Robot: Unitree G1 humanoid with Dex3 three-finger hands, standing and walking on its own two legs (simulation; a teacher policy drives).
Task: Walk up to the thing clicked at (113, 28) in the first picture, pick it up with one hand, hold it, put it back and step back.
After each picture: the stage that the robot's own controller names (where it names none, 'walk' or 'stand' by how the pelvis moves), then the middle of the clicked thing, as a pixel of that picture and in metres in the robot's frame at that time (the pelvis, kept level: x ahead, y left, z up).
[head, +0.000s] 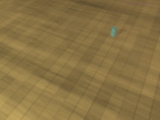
stand; (114, 31) +1.64 -0.43 -0.72
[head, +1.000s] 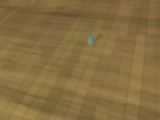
walk; (91, 39) +1.54 +0.00 -0.69
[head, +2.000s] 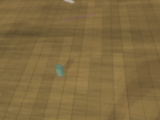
walk; (59, 70) +0.96 +0.31 -0.71
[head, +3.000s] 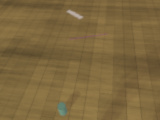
walk; (62, 109) +0.58 +0.24 -0.71
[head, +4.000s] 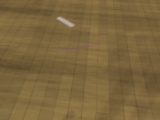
stand; out of the picture +0.39 +0.19 -0.71
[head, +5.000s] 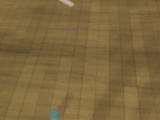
stand; (54, 115) +0.41 +0.26 -0.69
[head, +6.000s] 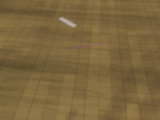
stand; out of the picture +0.42 +0.19 -0.71
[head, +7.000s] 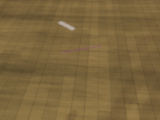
stand; out of the picture +0.44 +0.21 -0.73
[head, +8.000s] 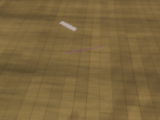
stand; out of the picture +0.43 +0.19 -0.73
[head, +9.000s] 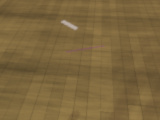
stand; out of the picture +0.43 +0.19 -0.73
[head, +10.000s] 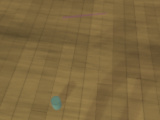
go down; (56, 103) +0.47 +0.17 -0.62
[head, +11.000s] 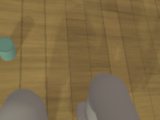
go down; (6, 49) +0.52 +0.22 -0.30
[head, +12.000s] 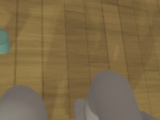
close in; (0, 42) +0.52 +0.22 -0.28
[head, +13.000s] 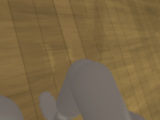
close in; out of the picture +0.51 +0.28 -0.24
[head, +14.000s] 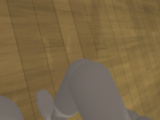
close; out of the picture +0.50 +0.27 -0.25
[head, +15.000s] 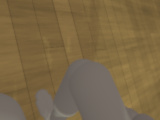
lift; out of the picture +0.48 +0.25 -0.25
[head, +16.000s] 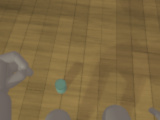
lift; (61, 86) +0.47 +0.13 -0.48
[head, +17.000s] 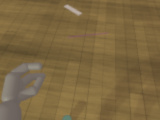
hold; out of the picture +0.43 +0.11 -0.67
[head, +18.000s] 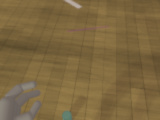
hold; (67, 117) +0.43 +0.12 -0.64
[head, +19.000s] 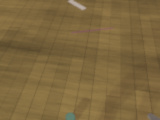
stand; (70, 119) +0.43 +0.11 -0.64
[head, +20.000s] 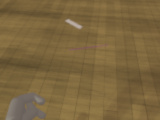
crouch; out of the picture +0.43 +0.10 -0.66
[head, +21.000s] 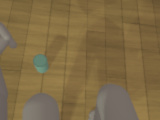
crouch; (41, 63) +0.50 +0.14 -0.36
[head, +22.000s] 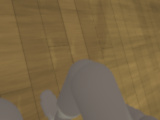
lower; out of the picture +0.48 +0.22 -0.24
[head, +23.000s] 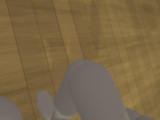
lower; out of the picture +0.48 +0.23 -0.25
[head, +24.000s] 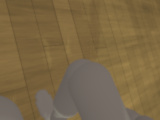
lower; out of the picture +0.48 +0.23 -0.25
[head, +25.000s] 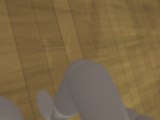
lower; out of the picture +0.48 +0.23 -0.25
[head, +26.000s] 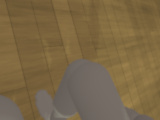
loosen; out of the picture +0.48 +0.23 -0.25
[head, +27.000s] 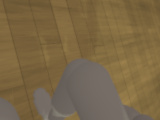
withdraw; out of the picture +0.48 +0.23 -0.25
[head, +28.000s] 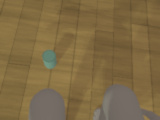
walk; (49, 59) +0.51 +0.15 -0.36
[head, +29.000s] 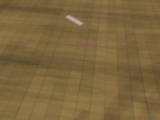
stand; out of the picture +0.42 +0.11 -0.66
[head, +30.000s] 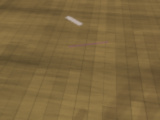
stand; out of the picture +0.44 +0.12 -0.67
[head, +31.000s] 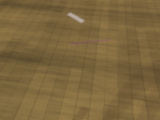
stand; out of the picture +0.43 +0.12 -0.67
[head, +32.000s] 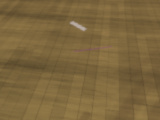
stand; out of the picture +0.45 +0.12 -0.72
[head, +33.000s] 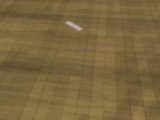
stand; out of the picture +0.42 +0.13 -0.73
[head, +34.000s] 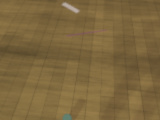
walk; out of the picture +0.42 +0.14 -0.72
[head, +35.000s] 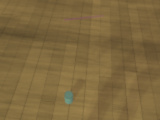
walk; (68, 97) +0.54 +0.09 -0.70
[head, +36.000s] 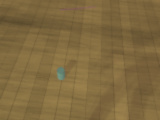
walk; (61, 73) +0.78 +0.15 -0.71
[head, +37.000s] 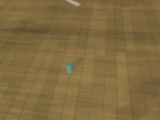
stand; (69, 67) +1.05 +0.21 -0.71
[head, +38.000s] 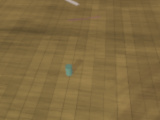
stand; (68, 69) +1.01 +0.15 -0.72
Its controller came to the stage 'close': yes
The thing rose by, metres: 0.01
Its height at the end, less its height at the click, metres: +0.00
